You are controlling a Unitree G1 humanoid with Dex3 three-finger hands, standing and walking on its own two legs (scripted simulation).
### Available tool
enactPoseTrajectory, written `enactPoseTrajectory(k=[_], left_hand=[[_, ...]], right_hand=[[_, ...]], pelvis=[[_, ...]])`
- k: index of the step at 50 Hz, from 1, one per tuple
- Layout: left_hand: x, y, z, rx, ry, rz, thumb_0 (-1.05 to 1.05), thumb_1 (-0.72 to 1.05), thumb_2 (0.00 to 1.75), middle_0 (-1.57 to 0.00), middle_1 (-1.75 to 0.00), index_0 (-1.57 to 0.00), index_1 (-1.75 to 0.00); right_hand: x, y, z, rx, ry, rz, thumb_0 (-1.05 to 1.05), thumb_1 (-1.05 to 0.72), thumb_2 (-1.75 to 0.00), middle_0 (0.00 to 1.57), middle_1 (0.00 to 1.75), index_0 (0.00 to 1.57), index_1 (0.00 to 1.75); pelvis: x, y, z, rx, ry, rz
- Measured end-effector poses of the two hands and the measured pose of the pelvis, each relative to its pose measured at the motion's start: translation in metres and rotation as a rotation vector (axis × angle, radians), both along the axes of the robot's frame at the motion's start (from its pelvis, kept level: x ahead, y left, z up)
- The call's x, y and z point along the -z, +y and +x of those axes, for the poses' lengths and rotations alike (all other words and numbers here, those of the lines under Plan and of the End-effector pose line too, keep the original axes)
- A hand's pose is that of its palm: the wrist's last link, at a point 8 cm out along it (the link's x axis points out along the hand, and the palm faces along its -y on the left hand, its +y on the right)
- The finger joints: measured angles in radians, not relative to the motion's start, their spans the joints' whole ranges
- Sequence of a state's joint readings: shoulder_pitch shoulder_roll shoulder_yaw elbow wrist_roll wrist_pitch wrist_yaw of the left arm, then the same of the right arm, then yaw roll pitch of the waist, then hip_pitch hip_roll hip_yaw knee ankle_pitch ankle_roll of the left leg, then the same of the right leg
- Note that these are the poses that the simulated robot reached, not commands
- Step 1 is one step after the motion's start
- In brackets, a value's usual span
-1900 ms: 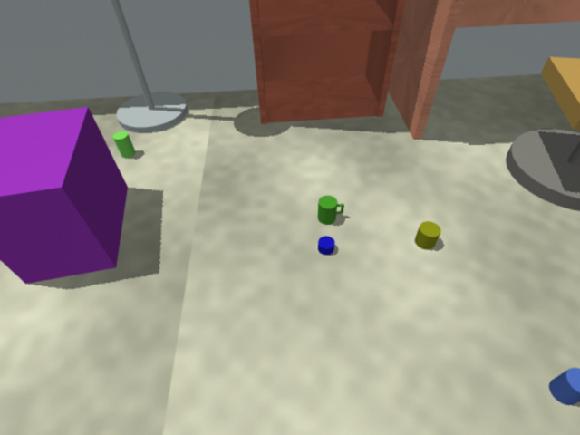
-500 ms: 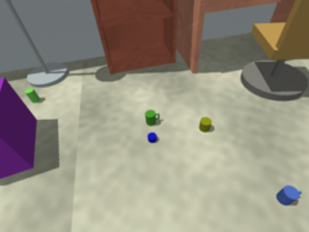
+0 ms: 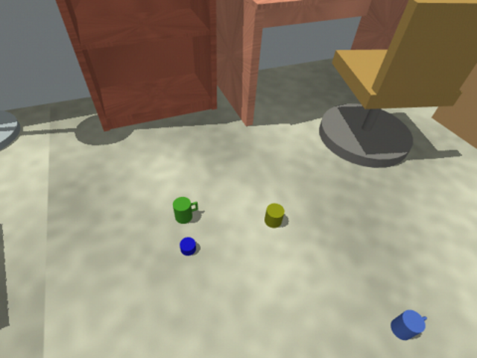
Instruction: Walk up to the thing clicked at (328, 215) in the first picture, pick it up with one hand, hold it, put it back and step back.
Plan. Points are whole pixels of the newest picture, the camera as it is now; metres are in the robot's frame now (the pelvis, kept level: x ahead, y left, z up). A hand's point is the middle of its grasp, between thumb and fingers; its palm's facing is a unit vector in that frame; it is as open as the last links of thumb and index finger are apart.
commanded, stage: walk up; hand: left
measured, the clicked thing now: (186, 209) +0.93 +0.21 -0.70
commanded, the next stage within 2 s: none
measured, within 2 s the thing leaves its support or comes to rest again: neither
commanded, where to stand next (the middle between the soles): +0.47 -0.03 m, yaw -4 degrees
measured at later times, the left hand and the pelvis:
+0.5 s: hand (146, 268) +0.34 +0.19 -0.10, palm faces -0.11 -0.92 -0.38, open 7.3 cm; pelvis +0.20 -0.05 +0.01, yaw -5 degrees
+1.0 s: hand (123, 242) +0.42 +0.27 -0.14, palm faces -0.15 -0.93 -0.34, open 7.4 cm; pelvis +0.35 +0.00 +0.01, yaw -6 degrees
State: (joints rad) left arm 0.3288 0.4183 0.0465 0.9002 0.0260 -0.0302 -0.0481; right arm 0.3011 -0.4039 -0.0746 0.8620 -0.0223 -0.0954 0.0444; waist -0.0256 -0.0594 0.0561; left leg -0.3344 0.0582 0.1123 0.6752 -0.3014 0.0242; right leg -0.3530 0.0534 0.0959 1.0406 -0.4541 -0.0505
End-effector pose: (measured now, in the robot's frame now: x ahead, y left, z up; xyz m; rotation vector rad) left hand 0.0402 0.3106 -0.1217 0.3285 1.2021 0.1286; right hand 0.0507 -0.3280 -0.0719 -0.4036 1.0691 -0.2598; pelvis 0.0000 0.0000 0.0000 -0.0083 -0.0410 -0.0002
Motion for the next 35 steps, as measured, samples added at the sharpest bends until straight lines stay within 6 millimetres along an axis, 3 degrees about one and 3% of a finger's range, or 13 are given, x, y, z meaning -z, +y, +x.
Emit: enactPoseTrajectory(k=[5,10,14,18,21,26,29,35], left_hand=[[-0.023,0.004,0.088,0.070,-0.090,0.007,0.01,0.91,0.90,-0.21,-0.30,-0.20,-0.30],[-0.041,-0.003,0.164,0.125,-0.138,0.026,0.00,0.91,0.90,-0.21,-0.30,-0.20,-0.30],[-0.047,-0.023,0.221,0.175,-0.159,0.042,0.00,0.91,0.90,-0.20,-0.30,-0.20,-0.30],[-0.045,-0.048,0.271,0.187,-0.214,0.060,0.00,0.91,0.90,-0.21,-0.30,-0.20,-0.30],[-0.049,-0.063,0.287,0.165,-0.252,0.053,0.00,0.91,0.90,-0.21,-0.30,-0.20,-0.30],[-0.058,-0.072,0.288,0.117,-0.212,0.042,0.00,0.91,0.90,-0.21,-0.30,-0.20,-0.30],[-0.057,-0.068,0.283,0.104,-0.165,0.046,0.00,0.91,0.90,-0.21,-0.30,-0.20,-0.31],[-0.047,-0.044,0.284,0.063,-0.092,0.050,0.00,0.90,0.90,-0.21,-0.30,-0.20,-0.31]], right_hand=[[-0.010,0.006,-0.005,0.070,0.072,0.015,0.00,-0.90,-0.90,0.21,0.30,0.21,0.30],[-0.003,0.003,0.002,0.109,0.146,0.040,0.00,-0.90,-0.90,0.21,0.30,0.21,0.30],[0.016,-0.008,0.020,0.140,0.174,0.070,0.00,-0.90,-0.90,0.21,0.30,0.21,0.30],[0.045,-0.025,0.055,0.151,0.182,0.097,0.00,-0.90,-0.90,0.21,0.30,0.21,0.30],[0.050,-0.027,0.094,0.126,0.167,0.125,0.01,-0.90,-0.90,0.21,0.30,0.20,0.30],[0.035,-0.031,0.162,0.085,0.079,0.142,0.01,-0.90,-0.90,0.21,0.30,0.20,0.30],[0.026,-0.036,0.194,0.069,0.041,0.130,0.00,-0.90,-0.90,0.21,0.30,0.20,0.30],[0.014,-0.036,0.240,0.046,0.058,0.086,0.00,-0.90,-0.90,0.21,0.30,0.20,0.30]], pelvis=[[-0.016,0.000,0.040,0.016,0.002,0.002],[-0.018,-0.005,0.078,0.043,0.004,0.013],[-0.010,-0.016,0.112,0.062,0.005,0.030],[0.006,-0.035,0.150,0.062,-0.004,0.011],[0.003,-0.045,0.171,0.071,-0.022,0.021],[-0.013,-0.050,0.203,0.092,-0.029,0.023],[-0.017,-0.049,0.220,0.104,-0.027,0.010],[-0.016,-0.039,0.258,0.094,-0.010,-0.024]])
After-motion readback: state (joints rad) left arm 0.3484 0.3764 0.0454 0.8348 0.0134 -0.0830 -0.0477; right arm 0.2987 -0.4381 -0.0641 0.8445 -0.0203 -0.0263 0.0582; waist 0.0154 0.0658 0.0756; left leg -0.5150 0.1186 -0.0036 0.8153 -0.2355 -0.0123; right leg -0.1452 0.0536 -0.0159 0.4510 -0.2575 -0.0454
